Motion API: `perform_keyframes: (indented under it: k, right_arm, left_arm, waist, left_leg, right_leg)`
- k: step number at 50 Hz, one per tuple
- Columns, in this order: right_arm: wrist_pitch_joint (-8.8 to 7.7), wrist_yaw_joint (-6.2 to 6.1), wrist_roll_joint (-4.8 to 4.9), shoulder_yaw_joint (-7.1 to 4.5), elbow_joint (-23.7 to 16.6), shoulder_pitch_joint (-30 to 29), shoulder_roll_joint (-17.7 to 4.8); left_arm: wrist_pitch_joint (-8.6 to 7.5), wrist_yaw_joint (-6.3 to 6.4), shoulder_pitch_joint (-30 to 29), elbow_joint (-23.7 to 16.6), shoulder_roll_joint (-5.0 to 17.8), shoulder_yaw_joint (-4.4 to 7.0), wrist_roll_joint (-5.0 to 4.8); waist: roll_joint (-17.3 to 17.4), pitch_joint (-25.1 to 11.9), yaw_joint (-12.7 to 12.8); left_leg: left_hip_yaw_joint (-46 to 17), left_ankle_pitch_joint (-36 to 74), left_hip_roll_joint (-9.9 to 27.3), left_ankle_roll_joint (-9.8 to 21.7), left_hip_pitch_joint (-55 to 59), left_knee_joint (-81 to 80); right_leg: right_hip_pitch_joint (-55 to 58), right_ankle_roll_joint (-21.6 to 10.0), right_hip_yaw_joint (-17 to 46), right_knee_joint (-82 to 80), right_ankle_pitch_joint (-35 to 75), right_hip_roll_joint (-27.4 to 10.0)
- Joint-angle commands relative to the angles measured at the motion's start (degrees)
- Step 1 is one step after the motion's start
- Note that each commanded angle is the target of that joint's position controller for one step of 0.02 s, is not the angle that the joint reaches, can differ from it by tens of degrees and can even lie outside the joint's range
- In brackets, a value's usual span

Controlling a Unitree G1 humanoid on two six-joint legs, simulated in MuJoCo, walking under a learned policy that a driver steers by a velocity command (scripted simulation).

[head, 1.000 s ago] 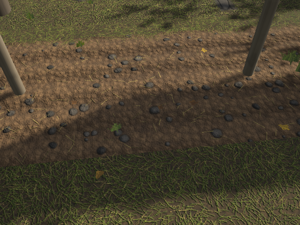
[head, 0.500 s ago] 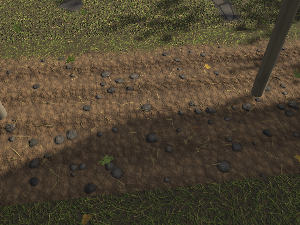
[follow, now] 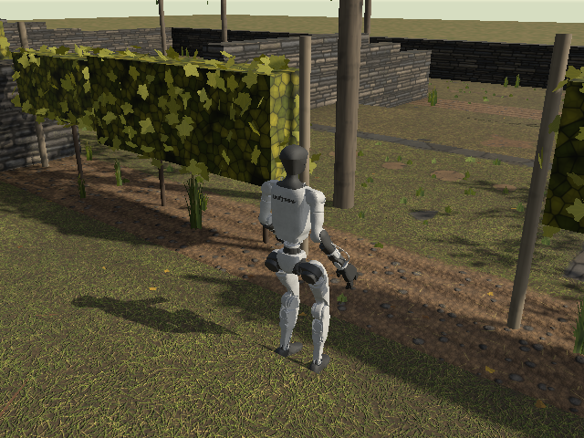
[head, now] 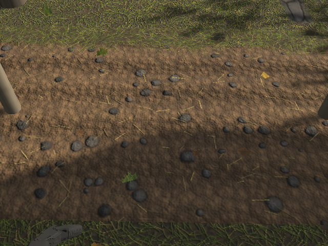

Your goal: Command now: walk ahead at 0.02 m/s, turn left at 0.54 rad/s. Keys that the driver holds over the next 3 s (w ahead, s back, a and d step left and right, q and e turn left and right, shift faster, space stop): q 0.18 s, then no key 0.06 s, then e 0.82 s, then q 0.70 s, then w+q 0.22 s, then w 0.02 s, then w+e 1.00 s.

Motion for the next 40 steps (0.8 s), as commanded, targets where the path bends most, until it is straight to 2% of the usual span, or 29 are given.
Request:
perform_keyframes:
  k: [1,2,3,4,5,6,7,9,12,14,15,16,18,19,20,21,22,23,24,25,28,30,31,32,35,37,38,39,40]
  right_arm:
    - [-0.11,0.47,-0.85,-0.08,-4.3,3.3,0.3]
    - [-1.49,0.43,0.54,-0.75,-9.1,-1.3,-1.3]
    - [-2.50,0.48,-0.63,-2.41,-8.9,-4.3,-6.8]
    - [-2.19,0.57,-0.63,-3.49,-7.5,-3.8,-9.4]
    - [-1.30,0.40,-0.98,-3.80,-5.9,-2.0,-9.4]
    - [-0.66,0.67,-1.09,-3.76,-5.3,-0.7,-8.8]
    - [-0.42,1.07,-1.03,-3.26,-5.4,-0.6,-7.0]
    - [-0.06,1.73,-0.09,-2.35,-6.6,-2.4,-4.5]
    - [-0.19,2.58,-0.46,-0.79,-8.3,-6.2,-1.9]
    - [-0.68,3.51,-0.80,0.50,-7.8,-6.0,1.1]
    - [-0.93,4.05,-0.83,0.85,-6.9,-5.3,2.2]
    - [-1.15,4.48,-0.77,0.63,-6.1,-4.4,1.7]
    - [-1.99,4.65,-0.85,-0.38,-5.2,-3.5,0.0]
    - [-2.28,4.32,-1.34,-0.53,-5.1,-3.5,-0.6]
    - [-2.56,3.63,-2.07,-0.99,-5.6,-1.2,-3.3]
    - [-2.66,2.92,-3.12,-1.82,-5.5,-1.7,-7.5]
    - [-2.52,3.07,-2.77,-1.82,-4.4,-3.5,-4.4]
    - [-2.61,3.12,-2.49,-1.09,-5.9,-6.7,-1.6]
    - [-2.62,2.86,-2.32,-1.35,-6.2,-7.1,-2.2]
    - [-2.62,2.47,-1.88,-1.79,-6.4,-6.3,-3.3]
    - [-2.74,1.45,-1.06,-2.59,-5.7,-2.3,-4.6]
    - [-2.84,0.79,-1.02,-2.85,-6.3,-3.0,-5.4]
    - [-2.97,0.59,-1.05,-2.98,-6.2,-2.7,-6.1]
    - [-2.98,0.51,-0.94,-3.16,-6.0,-3.3,-6.8]
    - [-2.25,0.84,-0.24,-3.25,-6.4,-9.0,-7.4]
    - [-1.80,1.34,0.44,-3.08,-6.4,-10.0,-6.8]
    - [-1.73,1.57,0.33,-2.64,-5.9,-8.1,-5.1]
    - [-1.77,1.79,-0.84,-1.81,-6.3,-5.9,-1.5]
    - [-2.49,1.71,-1.53,-0.79,-10.3,-10.8,0.3]
  left_arm:
    - [-0.58,-0.69,13.7,-0.6,9.8,3.95,1.67]
    - [-0.60,-1.36,13.9,0.0,13.9,5.37,3.34]
    - [-1.20,-1.43,11.4,-1.2,11.3,4.83,3.18]
    - [-1.31,-1.36,7.8,-1.8,8.8,4.18,2.54]
    - [-1.12,-1.33,4.1,-2.7,7.4,3.65,1.73]
    - [-0.97,-1.25,2.0,-2.7,6.9,3.35,0.88]
    - [-0.89,-0.96,1.5,-2.6,6.7,3.06,1.10]
    - [-0.30,-0.64,2.9,-1.8,6.7,2.85,1.46]
    - [0.47,-0.07,6.9,-0.4,7.7,2.78,1.24]
    - [0.52,-0.18,7.3,0.4,7.1,2.17,1.17]
    - [0.41,-0.53,7.6,1.2,6.5,1.87,1.04]
    - [0.29,-1.08,8.8,1.8,6.5,1.79,0.85]
    - [-0.05,-1.80,9.0,2.0,6.2,1.45,0.59]
    - [-0.31,-1.94,11.6,3.0,5.4,1.13,0.63]
    - [-0.94,-2.30,13.3,3.5,4.9,0.88,1.00]
    - [-2.00,-2.84,16.2,2.9,3.6,0.60,1.53]
    - [-2.29,-2.43,13.6,1.4,4.5,0.63,0.74]
    - [-1.90,-2.13,9.9,0.9,7.5,1.46,0.69]
    - [-1.34,-1.72,8.1,0.3,8.2,2.00,0.63]
    - [-0.71,-1.27,8.0,-0.1,7.9,2.18,0.74]
    - [0.29,-1.41,7.8,-2.0,6.6,2.45,0.21]
    - [0.86,-1.95,7.2,-2.8,6.3,2.81,0.01]
    - [1.20,-2.27,6.1,-3.6,6.0,2.90,-0.13]
    - [1.51,-2.53,5.4,-4.2,5.2,2.72,-0.24]
    - [2.31,-3.16,7.6,-3.6,4.8,2.60,-0.40]
    - [2.52,-3.57,11.0,-2.1,5.3,3.33,-0.69]
    - [2.64,-3.56,12.8,-1.2,6.4,3.96,-0.65]
    - [2.05,-3.14,14.5,-1.9,12.6,5.61,-0.14]
    - [0.85,-3.37,14.8,-5.1,18.2,5.94,0.88]
  waist:
    - [-0.7,-8.2,5.2]
    - [-18.4,-5.9,4.8]
    - [-14.1,-3.4,5.0]
    - [-10.8,-2.0,3.8]
    - [-8.2,-2.0,2.2]
    - [-7.3,-1.0,1.4]
    - [-6.3,-0.6,1.0]
    - [-6.8,-0.2,1.7]
    - [-6.9,-1.5,3.7]
    - [-7.3,-3.1,3.3]
    - [-8.2,-2.9,3.1]
    - [-9.0,-2.1,3.3]
    - [-7.5,0.9,2.4]
    - [-6.1,1.5,2.6]
    - [-4.5,-1.2,2.4]
    - [5.1,-3.5,5.6]
    - [12.5,-5.4,5.5]
    - [11.1,-2.6,4.2]
    - [10.5,-1.1,3.6]
    - [10.9,-0.8,3.2]
    - [11.5,-0.7,2.6]
    - [13.1,-1.6,2.1]
    - [11.7,-1.5,1.7]
    - [9.8,-1.2,2.1]
    - [9.8,-3.1,4.7]
    - [8.4,-3.8,6.6]
    - [5.2,-2.9,6.8]
    - [-9.7,-0.8,5.8]
    - [-22.3,-2.9,6.2]
  left_leg:
    - [-7.7,-24.3,3.4,2.7,-12.3,12.1]
    - [-2.3,-29.0,-2.4,0.1,-27.1,22.8]
    - [-4.2,-23.3,0.9,-2.1,-30.8,32.7]
    - [-3.4,-18.3,1.8,-2.8,-29.3,36.8]
    - [-1.6,-14.7,2.4,-3.5,-26.5,40.1]
    - [-0.1,-10.8,2.3,-4.0,-24.0,43.5]
    - [2.4,-7.7,2.6,-4.6,-21.9,46.4]
    - [5.8,-4.2,3.7,-5.4,-20.7,44.4]
    - [7.0,-2.3,6.0,-6.2,-17.2,32.7]
    - [7.7,-2.7,8.2,-5.7,-6.3,20.6]
    - [9.5,-4.6,8.4,-5.1,0.4,15.3]
    - [11.0,-7.0,7.7,-4.4,5.8,11.7]
    - [12.9,-5.1,6.2,-2.2,12.3,-2.1]
    - [11.5,-2.1,6.8,-1.3,15.6,-9.0]
    - [5.4,7.5,12.5,-0.1,23.2,-9.0]
    - [0.9,17.3,18.7,3.1,27.5,-3.9]
    - [-0.1,4.0,18.7,6.1,18.0,-5.5]
    - [1.1,-3.2,16.8,5.5,14.8,-7.3]
    - [2.0,-5.2,16.2,4.5,14.0,-7.4]
    - [1.5,-6.0,17.0,4.5,14.2,-7.8]
    - [-2.8,-1.5,23.6,8.3,15.9,-8.7]
    - [-5.8,6.5,28.9,12.2,16.6,-9.0]
    - [-6.3,9.9,30.5,13.4,17.1,-9.2]
    - [-4.8,11.5,30.6,13.1,16.6,-8.8]
    - [4.9,13.1,26.7,8.3,10.0,-5.7]
    - [10.8,3.5,24.0,4.3,4.9,-1.2]
    - [13.9,-3.6,22.1,1.8,0.8,3.9]
    - [21.2,-16.8,15.6,-3.8,-11.5,23.3]
    - [13.7,-32.7,8.2,-6.2,-24.4,40.0]
  right_leg:
    - [28.0,-7.2,10.5,-11.3,0.2,-16.4]
    - [27.2,-16.2,28.9,-18.0,-0.5,-25.5]
    - [25.4,-18.1,28.6,-18.6,-3.0,-25.4]
    - [21.5,-15.8,21.0,-17.7,-2.6,-21.8]
    - [18.4,-13.3,15.2,-16.7,-1.4,-18.2]
    - [14.4,-12.6,11.0,-16.6,1.2,-16.2]
    - [11.5,-12.7,7.3,-16.8,3.4,-14.8]
    - [10.3,-13.4,2.8,-17.3,4.6,-13.1]
    - [12.4,-15.2,1.8,-17.3,3.4,-13.4]
    - [8.4,-15.0,0.7,-17.7,-1.1,-12.5]
    - [5.1,-14.9,0.2,-18.3,-4.8,-12.2]
    - [2.6,-15.1,0.9,-18.5,-8.2,-12.5]
    - [1.8,-14.0,2.4,-15.4,-9.0,-11.7]
    - [2.1,-11.9,3.4,-13.2,-5.8,-10.9]
    - [-0.3,-8.2,4.1,-10.0,-4.0,-9.9]
    - [-4.7,-5.3,0.1,-4.9,-4.3,-5.8]
    - [1.3,-3.5,-2.7,-4.6,-5.5,-5.3]
    - [2.1,-2.7,-3.0,-2.9,-3.8,-4.5]
    - [0.2,-3.0,-3.9,-0.4,-3.0,-3.4]
    - [-1.2,-3.4,-4.3,2.0,-2.3,-2.7]
    - [-6.0,-3.9,-4.8,8.8,-4.7,-2.5]
    - [-9.4,-3.8,-5.4,19.1,-17.1,-2.5]
    - [-11.8,-3.7,-4.8,23.3,-21.1,-3.3]
    - [-12.4,-3.8,-4.3,23.9,-21.4,-4.2]
    - [-1.9,-4.5,-7.6,17.1,-13.0,-3.5]
    - [8.7,-6.0,-11.5,6.3,-3.9,-0.1]
    - [13.8,-7.1,-11.0,1.5,-1.3,1.4]
    - [21.0,-11.4,5.5,-6.3,13.4,-7.2]
    - [24.3,-22.2,31.5,-11.8,35.4,-21.4]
